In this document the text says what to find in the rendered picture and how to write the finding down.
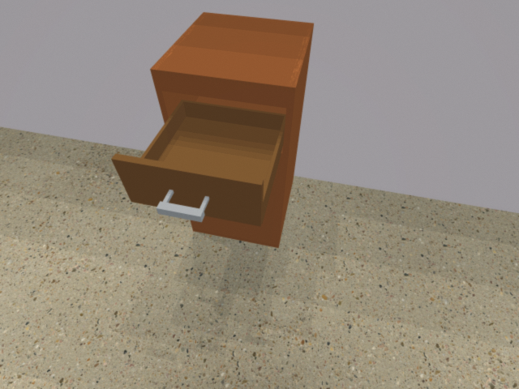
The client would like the drawer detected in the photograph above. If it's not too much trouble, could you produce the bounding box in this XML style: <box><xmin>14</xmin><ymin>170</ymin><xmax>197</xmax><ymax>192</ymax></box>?
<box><xmin>111</xmin><ymin>100</ymin><xmax>286</xmax><ymax>227</ymax></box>

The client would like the cabinet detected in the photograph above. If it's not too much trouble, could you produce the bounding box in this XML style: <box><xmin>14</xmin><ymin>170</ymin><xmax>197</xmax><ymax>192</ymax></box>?
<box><xmin>150</xmin><ymin>12</ymin><xmax>314</xmax><ymax>248</ymax></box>

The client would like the handle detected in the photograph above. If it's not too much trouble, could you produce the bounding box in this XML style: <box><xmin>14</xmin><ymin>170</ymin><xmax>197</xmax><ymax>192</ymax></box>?
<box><xmin>157</xmin><ymin>190</ymin><xmax>209</xmax><ymax>222</ymax></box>

